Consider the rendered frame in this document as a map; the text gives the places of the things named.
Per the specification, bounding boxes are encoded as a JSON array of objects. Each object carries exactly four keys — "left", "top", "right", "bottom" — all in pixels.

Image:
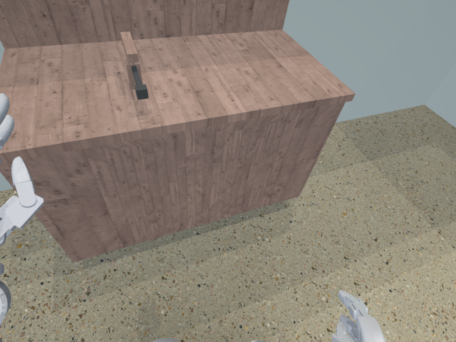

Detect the robot left hand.
[{"left": 0, "top": 93, "right": 43, "bottom": 246}]

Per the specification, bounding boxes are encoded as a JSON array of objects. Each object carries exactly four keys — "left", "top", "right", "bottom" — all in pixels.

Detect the robot right hand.
[{"left": 332, "top": 290, "right": 386, "bottom": 342}]

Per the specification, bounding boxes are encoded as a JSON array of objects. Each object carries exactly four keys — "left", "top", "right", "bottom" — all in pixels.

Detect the counter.
[{"left": 0, "top": 0, "right": 355, "bottom": 262}]

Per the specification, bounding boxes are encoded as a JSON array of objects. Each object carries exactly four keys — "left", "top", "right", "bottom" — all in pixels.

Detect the tap lever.
[{"left": 131, "top": 66, "right": 148, "bottom": 100}]

